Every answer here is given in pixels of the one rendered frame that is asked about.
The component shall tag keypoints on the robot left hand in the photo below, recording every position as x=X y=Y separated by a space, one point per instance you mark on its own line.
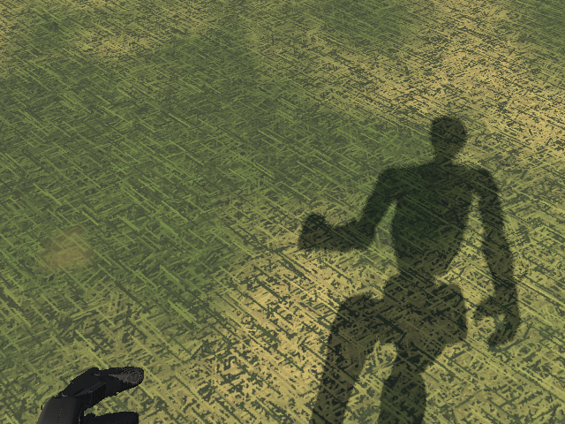
x=87 y=390

